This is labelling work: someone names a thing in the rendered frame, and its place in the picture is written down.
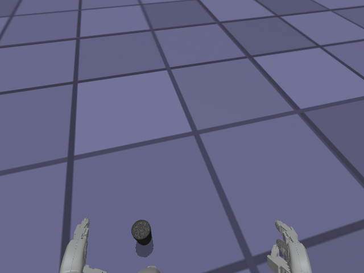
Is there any cup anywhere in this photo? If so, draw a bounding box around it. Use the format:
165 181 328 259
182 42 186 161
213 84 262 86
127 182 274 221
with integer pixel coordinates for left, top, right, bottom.
131 220 152 245

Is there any right robot hand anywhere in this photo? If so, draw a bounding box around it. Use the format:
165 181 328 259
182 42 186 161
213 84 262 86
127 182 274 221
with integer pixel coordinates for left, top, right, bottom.
267 220 312 273

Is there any left robot hand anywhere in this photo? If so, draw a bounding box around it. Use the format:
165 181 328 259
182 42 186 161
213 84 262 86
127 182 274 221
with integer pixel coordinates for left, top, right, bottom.
60 218 107 273

